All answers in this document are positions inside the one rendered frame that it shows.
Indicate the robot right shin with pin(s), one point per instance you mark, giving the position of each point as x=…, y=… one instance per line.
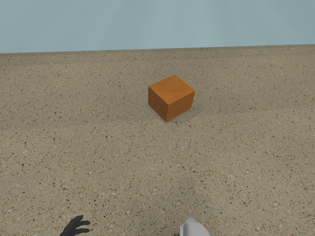
x=190, y=220

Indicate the carton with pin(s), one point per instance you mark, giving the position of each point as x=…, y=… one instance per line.
x=170, y=97

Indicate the robot left hand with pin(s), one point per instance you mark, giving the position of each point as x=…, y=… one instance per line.
x=70, y=229

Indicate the right robot thigh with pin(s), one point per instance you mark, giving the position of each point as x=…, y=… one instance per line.
x=193, y=229

